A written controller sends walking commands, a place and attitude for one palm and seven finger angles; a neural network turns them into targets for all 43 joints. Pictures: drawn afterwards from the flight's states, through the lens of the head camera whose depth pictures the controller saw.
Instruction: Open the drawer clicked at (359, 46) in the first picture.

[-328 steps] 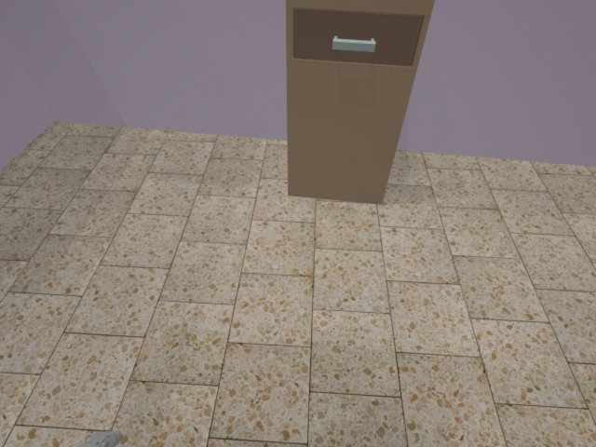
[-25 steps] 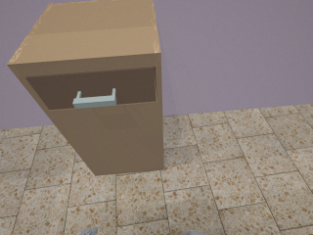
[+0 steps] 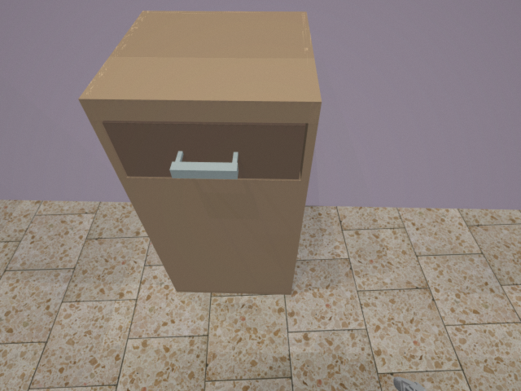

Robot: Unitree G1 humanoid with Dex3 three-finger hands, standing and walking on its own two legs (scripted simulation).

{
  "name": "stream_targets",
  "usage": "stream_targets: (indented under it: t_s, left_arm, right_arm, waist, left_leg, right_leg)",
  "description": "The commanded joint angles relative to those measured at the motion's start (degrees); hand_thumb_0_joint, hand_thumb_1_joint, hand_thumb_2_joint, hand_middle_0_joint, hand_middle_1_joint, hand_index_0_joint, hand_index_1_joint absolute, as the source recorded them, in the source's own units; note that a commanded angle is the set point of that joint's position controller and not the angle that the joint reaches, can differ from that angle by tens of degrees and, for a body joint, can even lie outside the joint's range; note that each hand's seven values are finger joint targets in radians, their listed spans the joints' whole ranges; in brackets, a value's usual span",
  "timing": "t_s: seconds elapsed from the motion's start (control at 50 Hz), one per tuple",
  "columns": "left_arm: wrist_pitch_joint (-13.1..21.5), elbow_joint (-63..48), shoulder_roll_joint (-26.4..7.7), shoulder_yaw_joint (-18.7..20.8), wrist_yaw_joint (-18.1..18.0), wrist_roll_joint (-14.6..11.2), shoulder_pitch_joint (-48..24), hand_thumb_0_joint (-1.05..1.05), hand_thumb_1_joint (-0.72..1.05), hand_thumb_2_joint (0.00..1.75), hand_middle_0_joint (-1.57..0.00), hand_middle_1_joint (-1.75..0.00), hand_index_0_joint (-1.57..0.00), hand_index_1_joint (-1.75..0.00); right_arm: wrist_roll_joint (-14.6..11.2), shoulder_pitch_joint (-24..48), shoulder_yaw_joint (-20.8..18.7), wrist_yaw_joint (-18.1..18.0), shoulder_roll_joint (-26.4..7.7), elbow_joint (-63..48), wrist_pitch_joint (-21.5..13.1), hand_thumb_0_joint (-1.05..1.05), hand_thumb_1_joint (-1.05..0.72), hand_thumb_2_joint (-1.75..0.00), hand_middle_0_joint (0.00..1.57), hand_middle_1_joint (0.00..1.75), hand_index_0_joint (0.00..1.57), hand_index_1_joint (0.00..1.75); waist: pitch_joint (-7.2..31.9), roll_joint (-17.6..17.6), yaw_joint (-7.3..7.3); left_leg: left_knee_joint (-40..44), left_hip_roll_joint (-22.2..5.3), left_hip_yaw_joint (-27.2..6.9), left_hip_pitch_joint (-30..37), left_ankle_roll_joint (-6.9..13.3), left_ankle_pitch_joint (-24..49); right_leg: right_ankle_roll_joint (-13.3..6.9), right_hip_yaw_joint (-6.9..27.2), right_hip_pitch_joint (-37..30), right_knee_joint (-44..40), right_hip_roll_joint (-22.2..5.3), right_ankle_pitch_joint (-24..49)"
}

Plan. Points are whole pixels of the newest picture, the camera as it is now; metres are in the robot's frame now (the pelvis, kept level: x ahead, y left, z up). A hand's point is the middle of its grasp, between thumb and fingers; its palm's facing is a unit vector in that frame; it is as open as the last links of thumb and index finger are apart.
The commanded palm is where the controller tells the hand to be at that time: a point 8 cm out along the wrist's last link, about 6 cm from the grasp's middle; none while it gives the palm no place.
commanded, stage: come to a stop and stand still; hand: left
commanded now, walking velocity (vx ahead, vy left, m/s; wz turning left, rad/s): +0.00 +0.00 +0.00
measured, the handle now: (206, 163) +0.55 +0.18 +0.00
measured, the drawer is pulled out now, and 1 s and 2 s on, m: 0.00 0.00 0.00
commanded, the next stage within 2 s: look again from close up in 0.60 s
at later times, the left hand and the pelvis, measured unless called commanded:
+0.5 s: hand out of the picture -0.03 +0.24 -0.16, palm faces -0.02 -0.98 -0.22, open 7.4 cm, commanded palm none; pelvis -0.06 +0.07 +0.01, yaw -1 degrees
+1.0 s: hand out of the picture -0.04 +0.20 -0.16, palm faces +0.01 -0.99 -0.17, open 7.4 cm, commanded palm none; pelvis -0.03 +0.05 +0.01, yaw -1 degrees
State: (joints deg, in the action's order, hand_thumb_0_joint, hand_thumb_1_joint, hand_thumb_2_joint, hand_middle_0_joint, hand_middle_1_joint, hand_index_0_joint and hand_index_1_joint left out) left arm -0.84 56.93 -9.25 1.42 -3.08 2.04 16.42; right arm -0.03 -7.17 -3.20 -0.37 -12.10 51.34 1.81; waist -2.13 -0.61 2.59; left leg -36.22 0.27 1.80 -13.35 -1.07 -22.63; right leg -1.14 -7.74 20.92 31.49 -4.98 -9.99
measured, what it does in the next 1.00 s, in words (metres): steps on the spot: left foot, then right foot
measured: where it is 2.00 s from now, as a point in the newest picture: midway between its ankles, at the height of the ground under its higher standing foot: outside the picture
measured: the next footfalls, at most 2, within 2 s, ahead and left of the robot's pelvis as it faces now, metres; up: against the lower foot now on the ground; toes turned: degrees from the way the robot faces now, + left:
left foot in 0.02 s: +0.00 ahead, +0.12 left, +0.00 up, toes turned -2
right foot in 0.24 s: +0.04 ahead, -0.07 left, +0.00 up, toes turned -1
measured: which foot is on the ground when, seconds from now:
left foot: up 0.00-0.00, down 0.02-1.00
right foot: down 0.00-0.06, up 0.08-0.22, down 0.24-1.00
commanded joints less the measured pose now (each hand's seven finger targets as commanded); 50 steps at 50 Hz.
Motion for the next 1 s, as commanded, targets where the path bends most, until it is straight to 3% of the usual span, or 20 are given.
stream_targets:
  t_s: [0.0,0.02,0.04,0.06,0.08,0.12,0.16,0.2,0.26,0.28,0.32,0.38,0.44,0.68,0.8,0.98]
  left_arm:
    - [-0.1,-5.0,-6.9,1.2,-0.2,-1.0,-1.7,0.00,0.90,0.90,-0.20,-0.30,-0.20,-0.30]
    - [-0.6,-5.3,-5.7,0.5,0.2,-1.0,-0.5,0.00,0.90,0.90,-0.20,-0.30,-0.20,-0.30]
    - [-1.0,-5.5,-5.7,0.7,0.3,-0.9,-0.8,0.00,0.90,0.90,-0.20,-0.30,-0.20,-0.30]
    - [-1.6,-5.2,-6.1,0.7,0.5,-0.7,-2.6,0.00,0.90,0.90,-0.20,-0.30,-0.20,-0.30]
    - [-1.7,-4.8,-6.2,0.8,0.8,-0.9,-1.7,0.00,0.90,0.90,-0.20,-0.30,-0.20,-0.30]
    - [-1.4,-4.0,-6.0,0.6,1.4,-0.8,0.1,0.00,0.90,0.90,-0.20,-0.30,-0.20,-0.30]
    - [-0.9,-3.6,-5.5,0.6,1.6,-1.0,1.3,0.00,0.90,0.90,-0.20,-0.30,-0.20,-0.30]
    - [-0.4,-3.6,-5.7,0.5,1.6,-0.8,1.7,0.00,0.90,0.90,-0.20,-0.30,-0.20,-0.30]
    - [0.6,-3.4,-6.6,-0.1,1.5,-1.0,1.4,0.00,0.90,0.90,-0.20,-0.30,-0.20,-0.30]
    - [1.0,-3.0,-7.1,0.0,1.5,-1.1,0.7,0.00,0.90,0.90,-0.20,-0.30,-0.20,-0.30]
    - [1.1,-3.1,-6.5,-0.1,1.4,-1.3,-0.9,0.00,0.90,0.90,-0.20,-0.30,-0.20,-0.30]
    - [0.8,-2.6,-5.9,-0.3,1.4,-1.2,0.1,0.00,0.90,0.90,-0.20,-0.30,-0.20,-0.30]
    - [0.7,-1.5,-5.7,-0.4,1.3,-1.0,1.1,0.00,0.90,0.90,-0.20,-0.30,-0.20,-0.30]
    - [1.3,2.2,-3.6,-1.0,1.3,-1.0,3.0,0.00,0.90,0.90,-0.20,-0.30,-0.20,-0.30]
    - [1.8,3.5,-2.7,-1.2,1.3,-1.1,4.1,0.00,0.90,0.90,-0.20,-0.30,-0.20,-0.30]
    - [2.6,4.9,-2.5,-1.5,1.1,-1.4,4.2,0.00,0.90,0.90,-0.20,-0.30,-0.20,-0.30]
  right_arm:
    - [0.8,-9.9,-0.6,-0.4,-5.6,-2.5,-1.7,0.00,-0.90,-0.90,0.20,0.30,0.20,0.30]
    - [1.3,-8.9,-0.8,-0.5,-8.0,-4.0,-1.6,0.00,-0.90,-0.90,0.20,0.30,0.20,0.30]
    - [1.7,-6.2,-0.5,-0.8,-7.6,-4.4,-1.3,0.00,-0.90,-0.90,0.20,0.30,0.20,0.30]
    - [1.5,-5.3,-0.1,-1.2,-6.7,-4.3,-1.4,0.00,-0.90,-0.90,0.20,0.30,0.20,0.30]
    - [1.5,-3.8,0.4,-1.3,-6.4,-4.4,-1.4,0.00,-0.90,-0.90,0.20,0.30,0.20,0.30]
    - [1.6,-3.4,0.9,-0.9,-6.3,-4.1,-1.3,0.00,-0.90,-0.90,0.20,0.30,0.20,0.30]
    - [1.4,-4.7,1.1,-1.0,-6.0,-3.4,-1.6,0.00,-0.90,-0.90,0.20,0.30,0.20,0.30]
    - [1.3,-6.2,1.3,-1.1,-5.2,-2.7,-1.9,0.00,-0.90,-0.90,0.20,0.30,0.20,0.30]
    - [1.1,-9.0,1.9,-0.9,-4.3,-0.8,-2.7,0.00,-0.90,-0.90,0.20,0.30,0.20,0.30]
    - [1.1,-9.9,1.8,-0.9,-5.0,-0.2,-2.6,0.00,-0.90,-0.90,0.20,0.30,0.20,0.30]
    - [1.1,-11.7,1.8,-0.8,-5.5,1.0,-2.7,0.00,-0.90,-0.90,0.20,0.30,0.20,0.30]
    - [1.3,-11.7,2.2,-0.8,-5.5,2.7,-2.8,0.00,-0.90,-0.90,0.20,0.30,0.20,0.30]
    - [1.2,-11.9,2.4,-0.9,-5.1,4.0,-2.7,0.00,-0.90,-0.90,0.20,0.30,0.20,0.30]
    - [1.1,-14.0,2.8,-1.2,-3.8,7.7,-2.8,0.00,-0.90,-0.90,0.20,0.30,0.20,0.30]
    - [0.9,-13.9,2.9,-1.3,-3.1,8.4,-3.2,0.00,-0.90,-0.90,0.20,0.30,0.20,0.30]
    - [0.6,-13.9,3.6,-1.8,-1.9,10.1,-4.3,0.00,-0.90,-0.90,0.20,0.30,0.20,0.30]
  waist:
    - [4.6,-4.2,-3.96]
    - [2.5,-8.4,-2.91]
    - [-0.3,-7.8,-2.48]
    - [-3.7,-11.5,-3.16]
    - [-6.1,-8.9,-2.01]
    - [-7.4,-5.4,-1.28]
    - [-6.8,-4.5,-0.97]
    - [-6.3,-0.9,-0.93]
    - [-2.7,-1.5,-2.18]
    - [0.0,4.6,-2.62]
    - [0.3,8.0,-3.30]
    - [-1.5,0.1,-2.62]
    - [-3.3,-2.3,-2.16]
    - [-4.5,0.0,-2.73]
    - [-3.9,1.0,-2.97]
    - [1.0,2.4,-3.34]
  left_leg:
    - [17.2,-9.0,-7.3,3.2,3.8,16.7]
    - [17.5,-15.0,-11.7,0.7,6.0,27.2]
    - [17.9,-15.0,-9.9,-1.8,8.0,27.0]
    - [20.4,-13.5,-11.4,-6.5,8.1,22.6]
    - [21.0,-12.3,-10.4,-9.8,8.6,16.6]
    - [21.4,-10.5,-9.7,-12.4,8.5,7.8]
    - [22.0,-9.8,-10.3,-11.5,8.0,0.9]
    - [21.4,-8.9,-11.1,-11.9,7.0,-5.4]
    - [21.7,-6.6,-11.7,-6.6,5.6,-2.1]
    - [20.9,-6.9,-10.8,-4.9,5.4,-2.2]
    - [21.7,-7.0,-10.9,-4.1,5.3,-2.4]
    - [24.8,-7.5,-11.5,-5.5,5.0,-6.2]
    - [26.5,-7.9,-12.3,-7.1,4.9,-8.3]
    - [25.2,-7.5,-11.1,-6.3,5.0,-7.1]
    - [23.5,-6.9,-9.3,-3.9,4.9,-2.4]
    - [17.7,-6.0,-5.0,3.3,4.5,15.7]
  right_leg:
    - [0.0,4.6,-2.8,2.0,-1.4,-2.4]
    - [1.2,2.5,0.2,4.0,0.7,-10.4]
    - [0.9,3.6,0.6,6.9,1.8,-13.9]
    - [0.9,5.0,-0.1,10.6,2.2,-15.3]
    - [0.5,6.7,-0.8,12.2,2.5,-13.9]
    - [0.4,6.6,-2.4,11.8,3.1,-9.9]
    - [0.3,6.9,-4.4,6.9,3.3,-7.1]
    - [-0.4,8.7,-7.3,-1.2,2.6,-5.5]
    - [-2.2,12.2,-7.9,-6.1,0.2,-4.7]
    - [-2.1,12.7,-8.2,-6.2,0.7,-5.6]
    - [-1.9,12.1,-8.0,-6.4,0.6,-7.3]
    - [-1.7,11.1,-7.2,-5.6,1.0,-7.6]
    - [-1.7,10.1,-7.1,-4.8,1.6,-7.2]
    - [-1.8,12.1,-6.7,-7.0,1.1,-6.6]
    - [-1.8,12.9,-6.5,-8.0,0.6,-3.9]
    - [-1.7,13.9,-9.2,-8.3,-0.6,6.2]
